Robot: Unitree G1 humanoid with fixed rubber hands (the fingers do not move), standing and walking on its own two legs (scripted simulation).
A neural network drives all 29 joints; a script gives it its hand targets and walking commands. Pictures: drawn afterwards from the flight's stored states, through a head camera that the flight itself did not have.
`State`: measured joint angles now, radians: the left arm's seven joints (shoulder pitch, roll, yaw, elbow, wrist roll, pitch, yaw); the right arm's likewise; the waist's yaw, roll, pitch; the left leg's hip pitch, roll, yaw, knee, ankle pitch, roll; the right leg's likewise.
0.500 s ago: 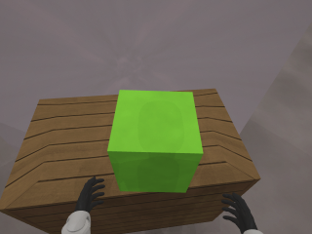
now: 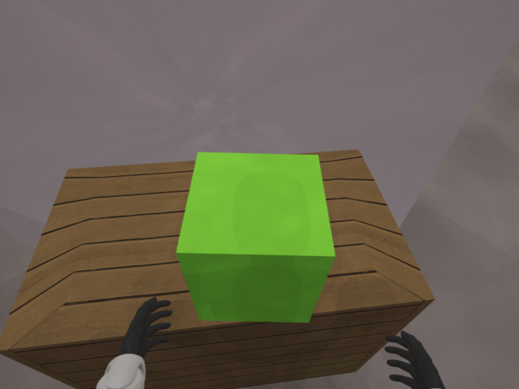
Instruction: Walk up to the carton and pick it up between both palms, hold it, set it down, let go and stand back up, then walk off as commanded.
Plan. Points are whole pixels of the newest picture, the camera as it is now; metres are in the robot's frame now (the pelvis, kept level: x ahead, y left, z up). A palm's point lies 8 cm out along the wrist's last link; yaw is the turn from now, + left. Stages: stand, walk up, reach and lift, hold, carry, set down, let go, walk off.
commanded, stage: stand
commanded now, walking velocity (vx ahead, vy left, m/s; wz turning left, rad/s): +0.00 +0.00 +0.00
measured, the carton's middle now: (255, 241) +0.37 +0.03 -0.01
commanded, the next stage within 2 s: none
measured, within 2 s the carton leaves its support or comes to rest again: neither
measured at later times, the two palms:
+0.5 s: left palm (135, 352) +0.19 +0.21 -0.06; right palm out of the picture +0.15 -0.27 -0.08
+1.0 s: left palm (135, 352) +0.19 +0.21 -0.06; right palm out of the picture +0.15 -0.27 -0.08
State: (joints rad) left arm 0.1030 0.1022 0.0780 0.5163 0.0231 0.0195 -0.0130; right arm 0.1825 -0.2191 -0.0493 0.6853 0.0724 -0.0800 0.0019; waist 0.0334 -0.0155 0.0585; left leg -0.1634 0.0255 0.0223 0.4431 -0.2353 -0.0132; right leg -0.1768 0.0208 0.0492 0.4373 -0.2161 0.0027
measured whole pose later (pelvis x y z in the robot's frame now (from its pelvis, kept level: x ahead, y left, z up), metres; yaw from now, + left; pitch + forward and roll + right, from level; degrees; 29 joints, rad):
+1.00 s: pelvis +0.01 -0.01 +0.00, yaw +2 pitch -2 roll +0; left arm 0.10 0.13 0.08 0.60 0.02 -0.07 -0.03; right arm 0.23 -0.28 -0.05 0.68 0.07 -0.05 0.00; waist 0.02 -0.02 0.03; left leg -0.17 0.02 -0.02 0.44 -0.24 -0.01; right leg -0.18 0.02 0.01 0.46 -0.24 -0.01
